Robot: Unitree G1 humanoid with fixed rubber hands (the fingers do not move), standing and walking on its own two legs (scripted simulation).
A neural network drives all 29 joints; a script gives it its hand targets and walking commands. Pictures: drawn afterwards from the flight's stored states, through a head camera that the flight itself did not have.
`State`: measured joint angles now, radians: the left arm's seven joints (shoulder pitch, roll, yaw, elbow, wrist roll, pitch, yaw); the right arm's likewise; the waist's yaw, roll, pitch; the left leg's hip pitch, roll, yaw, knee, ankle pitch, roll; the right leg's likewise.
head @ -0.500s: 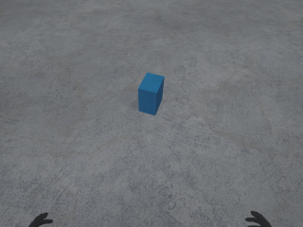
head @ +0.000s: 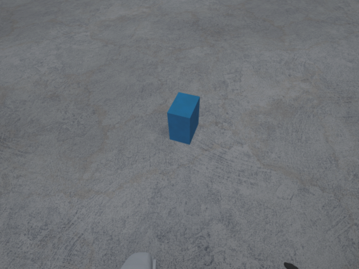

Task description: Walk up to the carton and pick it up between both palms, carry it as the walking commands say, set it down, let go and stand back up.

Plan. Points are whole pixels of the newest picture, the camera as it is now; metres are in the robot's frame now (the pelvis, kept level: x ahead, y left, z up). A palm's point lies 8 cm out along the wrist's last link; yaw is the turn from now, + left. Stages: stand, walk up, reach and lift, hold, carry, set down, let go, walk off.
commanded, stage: walk up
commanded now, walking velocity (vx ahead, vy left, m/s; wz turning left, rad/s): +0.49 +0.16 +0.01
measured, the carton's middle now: (184, 118) +1.12 +0.03 -0.64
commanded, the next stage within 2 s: none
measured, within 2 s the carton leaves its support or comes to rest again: neither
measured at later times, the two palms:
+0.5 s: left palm (76, 212) +0.28 +0.32 -0.15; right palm (264, 230) +0.23 -0.20 -0.12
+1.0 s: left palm (108, 155) +0.44 +0.25 -0.11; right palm (258, 147) +0.51 -0.25 -0.15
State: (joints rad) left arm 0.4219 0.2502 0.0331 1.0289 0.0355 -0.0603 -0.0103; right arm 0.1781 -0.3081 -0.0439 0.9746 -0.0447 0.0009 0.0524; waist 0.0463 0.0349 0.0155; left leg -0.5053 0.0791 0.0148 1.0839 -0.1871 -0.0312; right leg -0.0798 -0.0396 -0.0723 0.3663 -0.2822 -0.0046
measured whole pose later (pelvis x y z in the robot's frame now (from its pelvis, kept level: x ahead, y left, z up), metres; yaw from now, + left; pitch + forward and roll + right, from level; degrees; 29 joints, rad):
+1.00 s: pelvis +0.46 +0.00 +0.00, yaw +1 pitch -1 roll +2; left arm 0.34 0.20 0.05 1.02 0.03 -0.08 0.00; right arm 0.21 -0.25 -0.06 1.01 -0.02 0.01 0.01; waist 0.02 0.05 0.07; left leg -0.53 0.10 0.05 1.09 -0.23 -0.03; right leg -0.19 -0.09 -0.13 0.42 -0.21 -0.01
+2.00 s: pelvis +0.58 +0.00 -0.01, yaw +2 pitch -1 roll -1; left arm 0.21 0.14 0.02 1.09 0.01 0.00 0.04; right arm 0.26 -0.18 -0.02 1.13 -0.01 0.04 -0.05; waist -0.01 0.04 0.03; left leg -0.18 0.04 0.02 0.55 -0.35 0.00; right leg -0.22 0.03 -0.13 0.39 -0.16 -0.07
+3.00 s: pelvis +0.60 +0.03 +0.00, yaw +0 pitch -1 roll -1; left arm 0.29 0.11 0.02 1.14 0.01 -0.01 0.05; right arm 0.37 -0.10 -0.01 1.17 -0.02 -0.02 -0.05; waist 0.01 0.01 0.03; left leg -0.06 -0.01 0.07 0.36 -0.28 0.03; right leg -0.18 -0.01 -0.09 0.36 -0.17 -0.01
